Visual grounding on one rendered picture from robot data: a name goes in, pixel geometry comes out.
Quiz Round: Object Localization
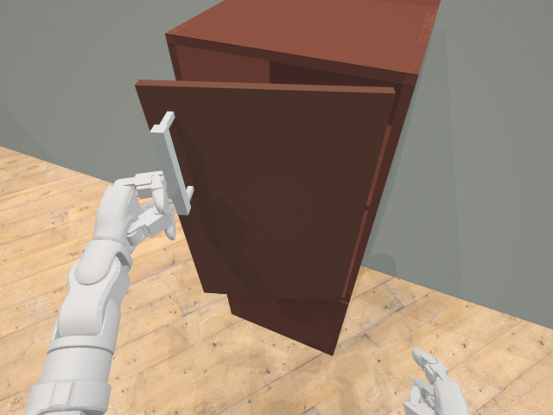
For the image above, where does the handle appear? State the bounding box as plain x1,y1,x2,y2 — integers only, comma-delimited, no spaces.
149,112,194,215

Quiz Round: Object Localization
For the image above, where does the cupboard door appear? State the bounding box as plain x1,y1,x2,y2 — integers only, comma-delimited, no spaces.
135,80,396,303

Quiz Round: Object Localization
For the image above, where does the robot left forearm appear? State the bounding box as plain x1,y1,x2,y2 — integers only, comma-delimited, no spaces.
23,239,133,415

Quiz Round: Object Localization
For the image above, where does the robot right hand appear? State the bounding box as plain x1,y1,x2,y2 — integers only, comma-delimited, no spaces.
404,348,471,415

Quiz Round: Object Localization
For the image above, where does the robot left hand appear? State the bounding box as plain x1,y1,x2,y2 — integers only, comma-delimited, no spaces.
93,171,176,255

